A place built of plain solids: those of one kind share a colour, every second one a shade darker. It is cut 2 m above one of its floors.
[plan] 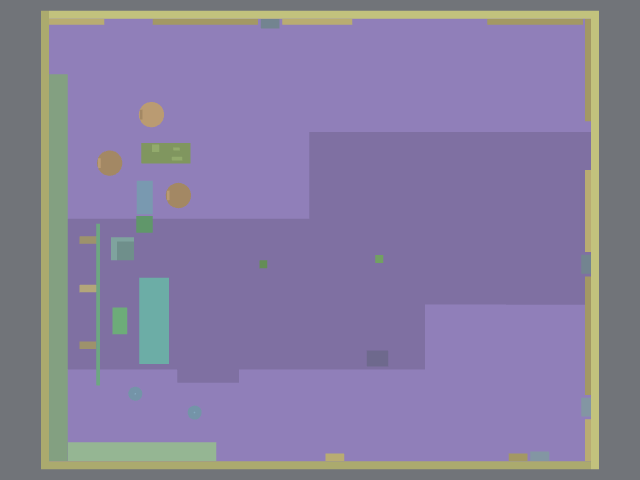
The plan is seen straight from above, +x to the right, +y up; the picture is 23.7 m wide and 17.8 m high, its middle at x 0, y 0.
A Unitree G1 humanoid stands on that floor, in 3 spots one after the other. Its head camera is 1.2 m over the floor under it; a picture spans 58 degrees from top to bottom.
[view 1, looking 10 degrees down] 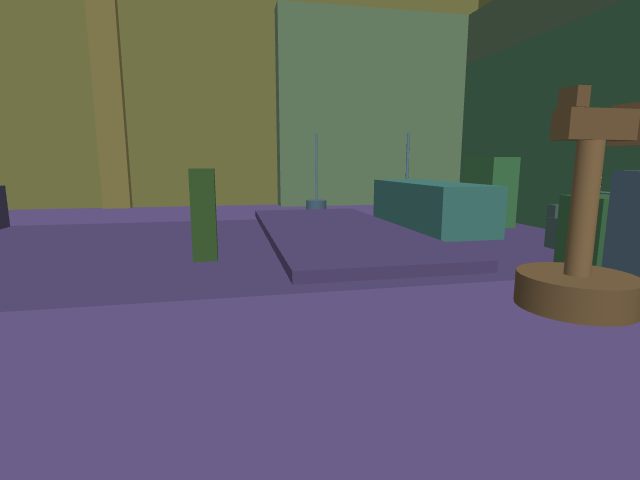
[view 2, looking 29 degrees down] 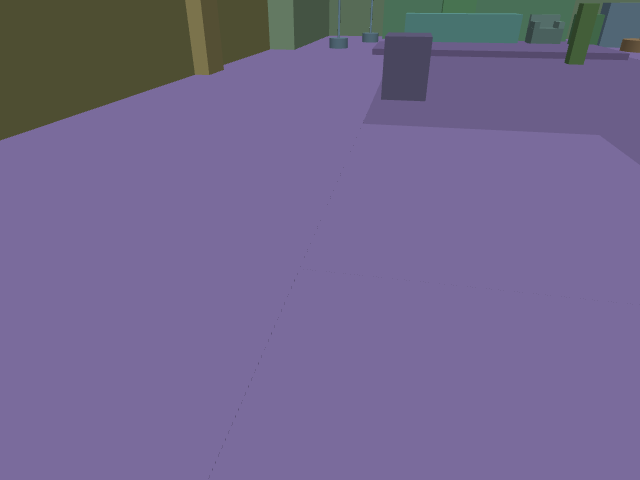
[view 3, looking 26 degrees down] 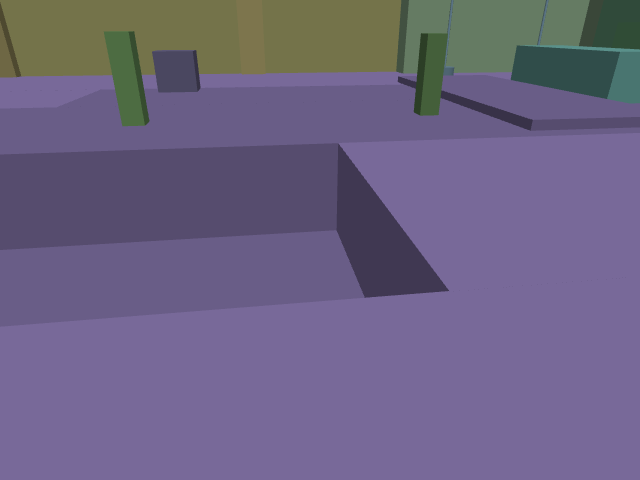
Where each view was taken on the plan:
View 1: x -2.40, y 4.66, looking -102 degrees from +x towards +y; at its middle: floor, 6.08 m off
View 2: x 8.72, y -4.34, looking -169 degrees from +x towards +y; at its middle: floor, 2.47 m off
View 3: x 0.51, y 5.76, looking -98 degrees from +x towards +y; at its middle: floor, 5.29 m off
